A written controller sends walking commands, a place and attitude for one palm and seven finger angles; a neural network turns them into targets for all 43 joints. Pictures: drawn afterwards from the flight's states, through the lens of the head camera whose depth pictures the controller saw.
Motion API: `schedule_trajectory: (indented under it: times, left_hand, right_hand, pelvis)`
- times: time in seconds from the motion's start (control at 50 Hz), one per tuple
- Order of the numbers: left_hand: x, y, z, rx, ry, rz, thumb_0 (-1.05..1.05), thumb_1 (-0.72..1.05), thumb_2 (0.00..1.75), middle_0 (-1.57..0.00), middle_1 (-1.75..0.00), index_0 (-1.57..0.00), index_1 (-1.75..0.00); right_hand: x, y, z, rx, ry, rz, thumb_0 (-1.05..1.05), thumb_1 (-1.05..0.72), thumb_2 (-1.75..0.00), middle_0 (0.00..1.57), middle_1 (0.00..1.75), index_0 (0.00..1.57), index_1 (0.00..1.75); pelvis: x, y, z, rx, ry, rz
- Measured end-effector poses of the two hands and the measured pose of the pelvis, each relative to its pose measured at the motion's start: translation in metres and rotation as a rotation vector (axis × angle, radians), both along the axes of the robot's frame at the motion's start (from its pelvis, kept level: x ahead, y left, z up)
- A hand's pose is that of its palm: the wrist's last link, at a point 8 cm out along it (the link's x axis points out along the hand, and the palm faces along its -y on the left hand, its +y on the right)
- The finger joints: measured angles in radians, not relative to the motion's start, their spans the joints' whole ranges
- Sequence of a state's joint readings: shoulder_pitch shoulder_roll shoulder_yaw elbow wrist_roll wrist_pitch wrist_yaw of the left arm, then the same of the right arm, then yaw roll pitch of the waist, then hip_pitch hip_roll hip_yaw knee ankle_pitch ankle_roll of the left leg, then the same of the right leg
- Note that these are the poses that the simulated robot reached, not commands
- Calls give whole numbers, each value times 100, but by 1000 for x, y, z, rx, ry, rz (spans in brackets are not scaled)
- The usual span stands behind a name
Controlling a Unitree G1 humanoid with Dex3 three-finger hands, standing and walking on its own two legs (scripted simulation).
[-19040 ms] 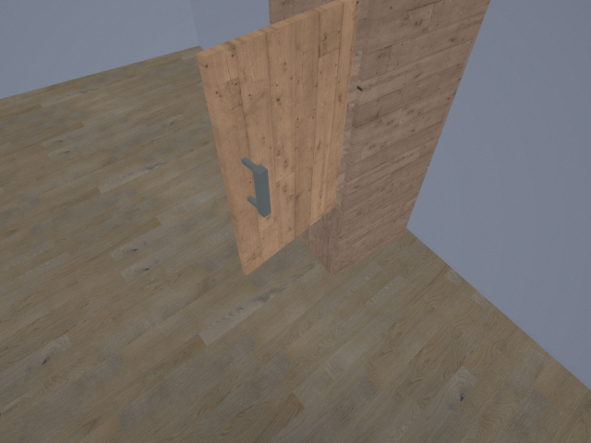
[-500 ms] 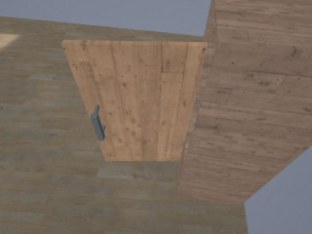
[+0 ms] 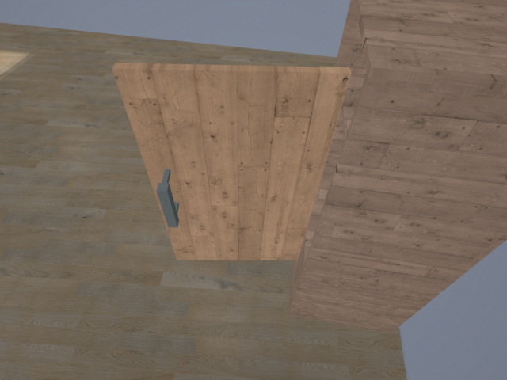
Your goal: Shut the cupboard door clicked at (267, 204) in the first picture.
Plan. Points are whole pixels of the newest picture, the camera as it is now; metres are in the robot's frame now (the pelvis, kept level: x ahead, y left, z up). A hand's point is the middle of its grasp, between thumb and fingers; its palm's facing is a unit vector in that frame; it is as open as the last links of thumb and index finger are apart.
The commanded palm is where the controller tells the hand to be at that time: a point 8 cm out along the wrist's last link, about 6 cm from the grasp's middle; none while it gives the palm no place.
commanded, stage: look again from close up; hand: left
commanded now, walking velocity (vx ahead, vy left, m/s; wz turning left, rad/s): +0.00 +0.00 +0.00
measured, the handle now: (170, 199) +0.46 +0.20 -0.03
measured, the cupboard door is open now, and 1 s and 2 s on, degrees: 100 100 100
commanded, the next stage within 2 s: raise the hand and make a fist in 0.20 s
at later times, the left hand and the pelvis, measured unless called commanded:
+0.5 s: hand (148, 333) +0.19 +0.17 -0.03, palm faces +0.23 -0.97 -0.07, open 7.2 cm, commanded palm +0.11 +0.22 -0.07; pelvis -0.01 -0.01 -0.03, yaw +6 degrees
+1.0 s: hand (160, 355) +0.17 +0.16 -0.06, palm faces +0.01 -1.00 -0.02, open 4.8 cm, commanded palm +0.13 +0.22 -0.05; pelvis -0.02 -0.05 -0.11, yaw +6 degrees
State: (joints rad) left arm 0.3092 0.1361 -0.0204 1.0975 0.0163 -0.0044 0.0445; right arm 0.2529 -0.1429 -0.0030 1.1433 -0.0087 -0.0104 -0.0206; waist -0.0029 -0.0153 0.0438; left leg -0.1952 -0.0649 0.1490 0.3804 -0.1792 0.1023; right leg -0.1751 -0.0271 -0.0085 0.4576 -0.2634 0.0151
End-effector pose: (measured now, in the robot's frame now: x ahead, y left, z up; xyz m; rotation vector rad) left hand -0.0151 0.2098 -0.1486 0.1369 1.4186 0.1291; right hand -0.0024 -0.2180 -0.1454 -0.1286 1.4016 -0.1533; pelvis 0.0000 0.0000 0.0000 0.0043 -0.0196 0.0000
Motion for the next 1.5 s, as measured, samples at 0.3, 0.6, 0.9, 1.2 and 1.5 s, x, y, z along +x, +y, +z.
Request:
schedule_trajectory:
  times: [0.3,0.6,0.9,1.2,1.5]
  left_hand:
    - [-5,7,4,20,28,5,1,90,90,-20,-30,-20,-30]
    - [185,-2,128,-87,-1515,-77,1,91,90,-31,-43,-31,-42]
    - [131,3,97,-6,-1466,-67,2,90,90,-58,-71,-57,-71]
    - [168,20,104,-71,-1353,-68,2,90,90,-85,-101,-85,-101]
    - [173,33,114,-80,-1401,-78,2,90,90,-113,-131,-112,-131]
  right_hand:
    - [1,2,-1,8,5,-7,1,-91,-90,20,30,20,30]
    - [150,-68,29,-121,-790,226,2,-91,-90,21,30,21,30]
    - [240,-15,-7,-5,-913,400,1,-90,-90,20,30,20,30]
    - [162,-36,-31,-55,-648,205,2,-90,-90,21,30,21,30]
    - [191,-10,4,-85,-759,262,2,-90,-90,20,30,20,30]
  pelvis:
    - [3,1,1,4,-1,-4]
    - [-23,-29,-67,0,184,68]
    - [-19,-52,-115,-80,282,119]
    - [-7,-32,-98,-61,303,82]
    - [-10,-8,-91,-87,278,87]
